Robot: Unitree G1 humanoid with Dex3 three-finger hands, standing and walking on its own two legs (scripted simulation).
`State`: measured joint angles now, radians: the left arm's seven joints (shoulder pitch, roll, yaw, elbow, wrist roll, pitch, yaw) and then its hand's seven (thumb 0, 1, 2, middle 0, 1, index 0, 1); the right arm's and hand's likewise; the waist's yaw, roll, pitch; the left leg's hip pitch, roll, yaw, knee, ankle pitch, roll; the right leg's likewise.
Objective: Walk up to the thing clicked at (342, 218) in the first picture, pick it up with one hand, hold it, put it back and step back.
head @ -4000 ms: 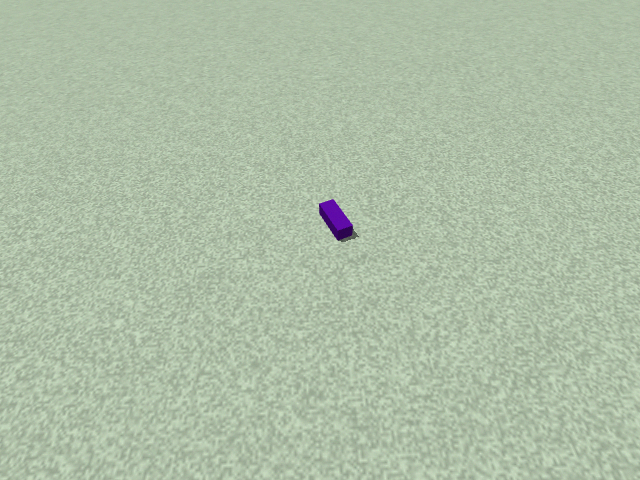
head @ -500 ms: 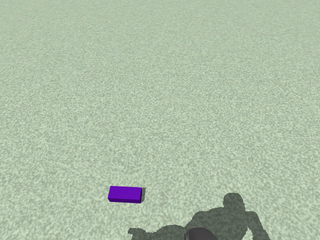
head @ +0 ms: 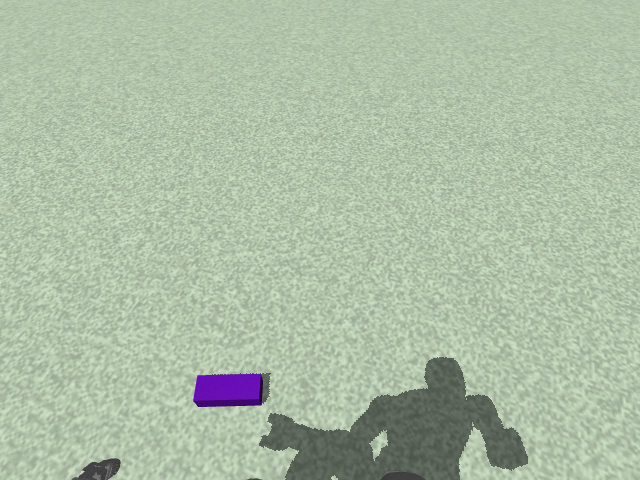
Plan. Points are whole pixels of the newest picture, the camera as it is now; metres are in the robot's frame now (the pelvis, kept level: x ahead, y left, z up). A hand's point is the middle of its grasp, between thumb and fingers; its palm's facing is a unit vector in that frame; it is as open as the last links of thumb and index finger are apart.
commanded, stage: walk up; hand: left
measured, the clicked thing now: (229, 390) +0.46 +0.28 -0.71
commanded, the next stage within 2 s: stand in 1.20 s
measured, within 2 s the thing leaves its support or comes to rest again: neither
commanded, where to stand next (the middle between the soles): +0.08 +0.00 m, yaw +2 degrees
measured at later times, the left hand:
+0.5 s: hand out of the picture +0.12 +0.24 -0.12, palm faces +0.00 -0.94 -0.33, open 7.4 cm
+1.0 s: hand out of the picture +0.08 +0.26 -0.12, palm faces +0.03 -0.94 -0.33, open 7.4 cm
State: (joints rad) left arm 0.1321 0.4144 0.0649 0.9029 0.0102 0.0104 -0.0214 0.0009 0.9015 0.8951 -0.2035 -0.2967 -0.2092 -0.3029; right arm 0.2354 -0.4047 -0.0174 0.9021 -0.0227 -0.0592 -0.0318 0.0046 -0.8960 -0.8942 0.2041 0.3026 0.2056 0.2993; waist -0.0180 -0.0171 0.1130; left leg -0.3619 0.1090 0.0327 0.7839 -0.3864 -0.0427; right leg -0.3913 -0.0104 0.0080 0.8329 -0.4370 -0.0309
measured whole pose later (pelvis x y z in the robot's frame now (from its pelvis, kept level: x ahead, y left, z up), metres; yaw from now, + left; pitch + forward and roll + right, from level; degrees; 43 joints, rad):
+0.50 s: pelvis +0.00 -0.01 +0.03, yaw +1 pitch -2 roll +0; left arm 0.02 0.34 0.02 1.10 0.00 -0.01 -0.01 0.00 0.90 0.90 -0.20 -0.30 -0.21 -0.30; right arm 0.12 -0.37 0.01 1.11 0.00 -0.03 0.01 0.01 -0.90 -0.89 0.20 0.30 0.20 0.30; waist -0.01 0.01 0.08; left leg -0.22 0.04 -0.01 0.50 -0.25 -0.04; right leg -0.24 -0.03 -0.01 0.53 -0.25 0.01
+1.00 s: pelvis +0.01 +0.00 +0.04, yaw +2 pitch -2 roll +0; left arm 0.06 0.35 0.02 1.17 0.01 0.00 -0.02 0.00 0.90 0.90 -0.20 -0.30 -0.21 -0.30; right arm 0.08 -0.35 0.00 1.13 -0.01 -0.02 0.01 0.01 -0.90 -0.89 0.20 0.30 0.20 0.30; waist 0.00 0.00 0.06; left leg -0.16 0.03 -0.02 0.38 -0.19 -0.03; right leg -0.15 -0.04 -0.03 0.37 -0.18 0.03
